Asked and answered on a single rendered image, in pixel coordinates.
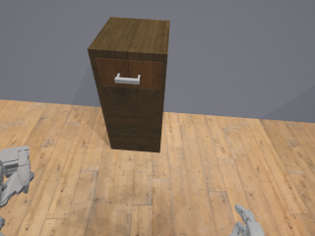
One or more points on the handle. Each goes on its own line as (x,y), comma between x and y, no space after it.
(130,81)

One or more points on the robot left hand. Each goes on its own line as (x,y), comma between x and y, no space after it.
(14,165)

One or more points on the robot right hand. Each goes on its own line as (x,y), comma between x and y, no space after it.
(252,228)

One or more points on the cabinet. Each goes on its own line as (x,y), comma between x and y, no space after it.
(132,116)

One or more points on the drawer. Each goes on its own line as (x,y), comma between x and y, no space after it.
(150,72)

